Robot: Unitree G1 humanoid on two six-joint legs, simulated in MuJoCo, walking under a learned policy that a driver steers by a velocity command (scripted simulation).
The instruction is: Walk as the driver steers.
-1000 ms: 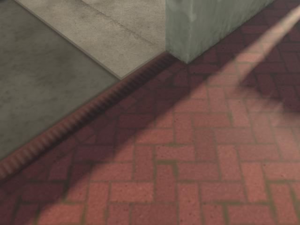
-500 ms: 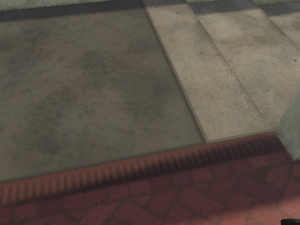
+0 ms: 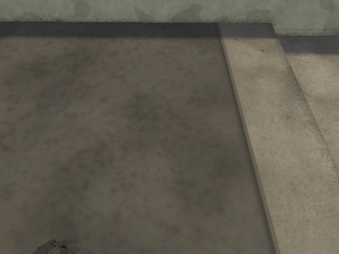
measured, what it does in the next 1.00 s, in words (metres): walks ahead, turning right: right foot, then left foot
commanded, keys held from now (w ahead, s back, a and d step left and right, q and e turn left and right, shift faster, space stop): e+shift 1.00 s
